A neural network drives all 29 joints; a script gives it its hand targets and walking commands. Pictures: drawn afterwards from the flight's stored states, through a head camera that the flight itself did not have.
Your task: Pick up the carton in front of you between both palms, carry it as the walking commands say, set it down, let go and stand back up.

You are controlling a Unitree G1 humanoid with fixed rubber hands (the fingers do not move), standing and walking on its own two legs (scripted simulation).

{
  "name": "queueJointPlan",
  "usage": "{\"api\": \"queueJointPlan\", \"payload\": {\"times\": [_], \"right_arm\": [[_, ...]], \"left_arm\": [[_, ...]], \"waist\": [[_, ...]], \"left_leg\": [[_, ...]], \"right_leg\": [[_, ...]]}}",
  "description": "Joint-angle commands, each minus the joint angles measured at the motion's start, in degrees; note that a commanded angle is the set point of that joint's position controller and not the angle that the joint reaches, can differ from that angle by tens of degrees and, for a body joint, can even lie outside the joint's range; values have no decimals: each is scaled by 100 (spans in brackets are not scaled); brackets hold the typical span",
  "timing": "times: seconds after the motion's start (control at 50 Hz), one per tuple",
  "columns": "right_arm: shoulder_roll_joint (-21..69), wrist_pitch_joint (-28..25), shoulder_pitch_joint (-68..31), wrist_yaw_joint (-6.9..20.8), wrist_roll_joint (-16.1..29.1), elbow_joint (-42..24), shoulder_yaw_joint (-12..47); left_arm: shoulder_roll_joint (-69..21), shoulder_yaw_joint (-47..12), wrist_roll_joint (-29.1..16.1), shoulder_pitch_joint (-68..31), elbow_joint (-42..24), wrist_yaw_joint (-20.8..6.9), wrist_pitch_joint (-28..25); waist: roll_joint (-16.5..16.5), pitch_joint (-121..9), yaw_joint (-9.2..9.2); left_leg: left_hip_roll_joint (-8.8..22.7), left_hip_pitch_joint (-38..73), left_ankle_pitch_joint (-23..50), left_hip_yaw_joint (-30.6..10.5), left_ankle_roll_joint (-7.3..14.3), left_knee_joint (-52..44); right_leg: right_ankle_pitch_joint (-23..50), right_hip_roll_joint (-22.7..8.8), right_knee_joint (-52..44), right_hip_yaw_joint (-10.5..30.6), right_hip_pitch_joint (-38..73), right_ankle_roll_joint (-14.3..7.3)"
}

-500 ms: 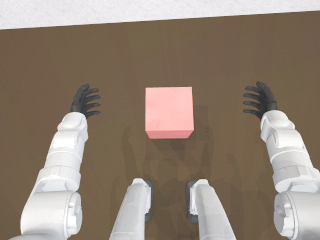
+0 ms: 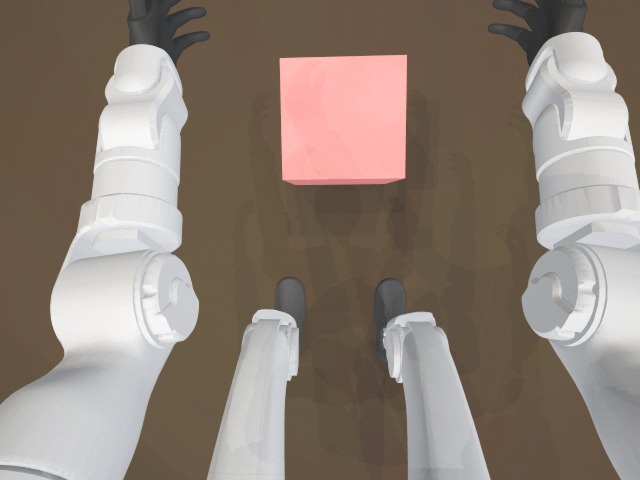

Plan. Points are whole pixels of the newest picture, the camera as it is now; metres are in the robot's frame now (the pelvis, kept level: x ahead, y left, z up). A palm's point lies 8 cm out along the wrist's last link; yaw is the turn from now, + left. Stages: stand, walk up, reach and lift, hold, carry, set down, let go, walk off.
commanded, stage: reach and lift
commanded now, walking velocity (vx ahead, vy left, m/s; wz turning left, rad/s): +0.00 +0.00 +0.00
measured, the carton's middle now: (341, 131) +0.53 +0.00 -0.52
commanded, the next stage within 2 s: none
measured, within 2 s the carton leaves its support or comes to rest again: leaves its support in 1.68 s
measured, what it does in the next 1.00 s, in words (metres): lowers itself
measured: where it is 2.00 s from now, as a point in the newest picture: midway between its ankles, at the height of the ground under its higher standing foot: (339, 334)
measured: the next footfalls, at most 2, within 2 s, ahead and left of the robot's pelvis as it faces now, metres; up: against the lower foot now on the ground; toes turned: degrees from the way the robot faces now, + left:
none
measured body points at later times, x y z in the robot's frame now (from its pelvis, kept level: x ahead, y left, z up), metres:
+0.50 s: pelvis -0.04 +0.00 -0.21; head +0.33 +0.00 +0.04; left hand +0.53 +0.20 -0.37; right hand +0.54 -0.19 -0.37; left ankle +0.06 +0.12 -0.61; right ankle +0.06 -0.13 -0.61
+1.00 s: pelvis -0.04 +0.00 -0.28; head +0.35 +0.00 -0.06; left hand +0.55 +0.18 -0.46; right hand +0.55 -0.18 -0.46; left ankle +0.06 +0.12 -0.61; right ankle +0.06 -0.13 -0.61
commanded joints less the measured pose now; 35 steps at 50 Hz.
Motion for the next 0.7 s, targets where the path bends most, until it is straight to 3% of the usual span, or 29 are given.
{"api": "queueJointPlan", "payload": {"times": [0.0,0.14,0.3,0.38,0.54,0.68], "right_arm": [[-360,-345,-796,4,-179,-562,-200],[-286,-550,-539,-116,-35,-424,-30],[-998,-497,-1311,-478,973,-565,918],[-1271,-318,-1987,-600,1421,-656,1287],[-1425,-141,-2988,-586,1635,416,1505],[-1534,-346,-3462,-463,1571,994,1550]], "left_arm": [[318,165,150,-774,-507,-16,-331],[338,130,47,-491,-305,135,-562],[1000,-859,-1010,-1312,-521,438,-499],[1305,-1218,-1438,-1983,-602,551,-322],[1535,-1415,-1614,-2917,549,517,-147],[1640,-1459,-1568,-3468,1105,400,-381]], "waist": [[-9,-6151,-35],[-54,-5734,31],[6,-7195,-48],[17,-7500,-32],[-128,-5631,27],[-48,-4701,11]], "left_leg": [[-393,2670,3342,53,-169,380],[-400,1240,2639,87,-234,1697],[-401,1182,2426,211,-293,3425],[-365,1247,1726,312,-264,3992],[-167,-73,-248,352,-220,4596],[-107,-354,-216,239,-182,5199]], "right_leg": [[3448,411,420,22,2859,141],[2469,466,1695,-14,1110,254],[2368,419,3448,-149,957,264],[1582,385,3987,-262,865,245],[-212,207,4591,-227,176,204],[-159,165,5205,-128,-136,195]]}}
